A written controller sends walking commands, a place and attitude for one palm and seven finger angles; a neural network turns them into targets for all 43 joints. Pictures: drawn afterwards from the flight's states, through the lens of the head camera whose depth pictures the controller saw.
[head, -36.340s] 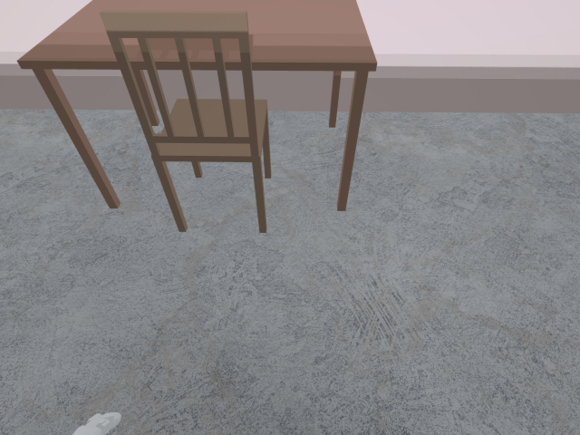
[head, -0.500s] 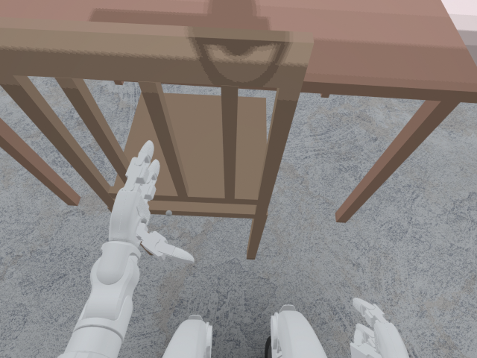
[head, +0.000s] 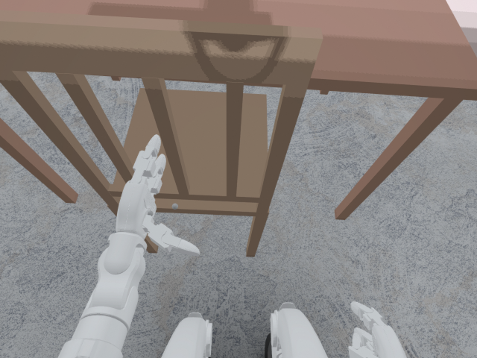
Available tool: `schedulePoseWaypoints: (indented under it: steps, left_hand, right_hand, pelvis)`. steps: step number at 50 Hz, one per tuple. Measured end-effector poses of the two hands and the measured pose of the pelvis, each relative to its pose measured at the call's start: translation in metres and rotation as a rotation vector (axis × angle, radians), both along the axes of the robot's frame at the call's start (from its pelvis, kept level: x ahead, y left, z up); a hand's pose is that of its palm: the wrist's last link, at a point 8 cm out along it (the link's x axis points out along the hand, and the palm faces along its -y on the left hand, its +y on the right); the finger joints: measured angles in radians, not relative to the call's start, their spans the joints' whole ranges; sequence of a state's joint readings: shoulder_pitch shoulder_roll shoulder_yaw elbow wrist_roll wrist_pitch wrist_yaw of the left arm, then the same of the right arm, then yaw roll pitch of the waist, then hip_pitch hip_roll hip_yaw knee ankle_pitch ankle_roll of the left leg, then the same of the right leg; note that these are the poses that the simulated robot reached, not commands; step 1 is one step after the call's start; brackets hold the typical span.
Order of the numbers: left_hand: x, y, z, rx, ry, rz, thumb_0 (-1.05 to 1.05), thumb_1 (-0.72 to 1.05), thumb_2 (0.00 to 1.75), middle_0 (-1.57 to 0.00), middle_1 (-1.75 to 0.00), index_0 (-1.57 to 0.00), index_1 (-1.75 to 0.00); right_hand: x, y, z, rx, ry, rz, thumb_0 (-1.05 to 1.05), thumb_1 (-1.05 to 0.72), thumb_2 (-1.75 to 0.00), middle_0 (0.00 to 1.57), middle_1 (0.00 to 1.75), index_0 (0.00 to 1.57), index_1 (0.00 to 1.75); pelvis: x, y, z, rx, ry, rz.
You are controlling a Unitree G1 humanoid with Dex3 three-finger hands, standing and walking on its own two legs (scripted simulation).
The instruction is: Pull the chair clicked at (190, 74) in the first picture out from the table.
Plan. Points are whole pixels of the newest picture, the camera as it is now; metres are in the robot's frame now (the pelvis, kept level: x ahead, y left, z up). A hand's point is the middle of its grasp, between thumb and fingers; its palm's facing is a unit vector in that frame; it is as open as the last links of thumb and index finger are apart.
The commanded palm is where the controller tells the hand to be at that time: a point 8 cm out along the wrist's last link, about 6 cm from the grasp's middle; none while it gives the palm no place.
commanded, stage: aim the fingers beside a spindle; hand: left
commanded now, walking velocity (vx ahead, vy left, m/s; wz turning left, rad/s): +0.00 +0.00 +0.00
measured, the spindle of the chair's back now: (172, 148) +0.46 +0.12 +0.03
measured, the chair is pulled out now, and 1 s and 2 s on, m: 0.04 0.04 0.04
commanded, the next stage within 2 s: push the fingers through the gap in 0.62 s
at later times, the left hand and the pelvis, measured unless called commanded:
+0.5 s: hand (178, 210) +0.34 +0.10 +0.02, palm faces -0.09 -1.00 -0.02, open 17.0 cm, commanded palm +0.33 +0.16 +0.02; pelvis +0.00 +0.00 +0.00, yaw +0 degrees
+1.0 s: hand (181, 193) +0.38 +0.10 +0.02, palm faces -0.09 -1.00 -0.05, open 17.0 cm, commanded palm +0.36 +0.16 +0.02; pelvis -0.01 -0.01 -0.01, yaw +0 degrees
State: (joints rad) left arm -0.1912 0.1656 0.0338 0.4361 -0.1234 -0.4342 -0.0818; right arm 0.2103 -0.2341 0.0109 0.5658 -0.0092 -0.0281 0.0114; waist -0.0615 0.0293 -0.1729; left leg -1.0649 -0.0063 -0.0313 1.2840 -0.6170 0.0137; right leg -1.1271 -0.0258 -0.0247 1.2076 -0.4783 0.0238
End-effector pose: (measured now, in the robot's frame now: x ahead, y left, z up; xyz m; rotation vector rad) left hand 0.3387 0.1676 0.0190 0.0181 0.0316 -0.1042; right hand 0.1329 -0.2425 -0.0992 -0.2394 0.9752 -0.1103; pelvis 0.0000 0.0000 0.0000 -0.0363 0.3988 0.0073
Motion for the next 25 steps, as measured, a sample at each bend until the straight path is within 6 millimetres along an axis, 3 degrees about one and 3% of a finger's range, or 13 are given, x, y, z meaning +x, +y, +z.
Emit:
schedulePoseWaypoints:
  steps: [25]
  left_hand:
    - [-0.01,-0.007,0.006,0.002,-0.016,0.01,-0.01,-0.5,0.3,-0.06,-0.08,-0.05,-0.08]
  right_hand:
    - [0.011,0.0,0.004,0.01,-0.029,0.013,0.01,-0.91,-0.9,0.2,0.3,0.21,0.3]
  pelvis:
    - [0.001,-0.003,0.002,0.004,-0.01,0.001]
